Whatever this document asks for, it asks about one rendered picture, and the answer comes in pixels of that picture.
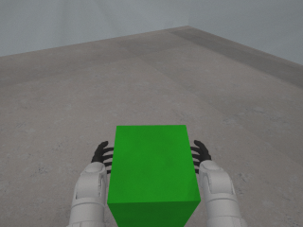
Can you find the left robot hand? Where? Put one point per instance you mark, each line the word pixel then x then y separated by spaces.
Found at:
pixel 98 155

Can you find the right robot forearm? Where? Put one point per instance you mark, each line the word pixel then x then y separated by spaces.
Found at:
pixel 221 202

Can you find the carton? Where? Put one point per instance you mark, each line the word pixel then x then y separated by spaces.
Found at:
pixel 153 181

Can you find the left robot forearm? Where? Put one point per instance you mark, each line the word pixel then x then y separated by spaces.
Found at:
pixel 89 197

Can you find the right robot hand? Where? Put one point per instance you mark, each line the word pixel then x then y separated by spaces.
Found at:
pixel 204 154

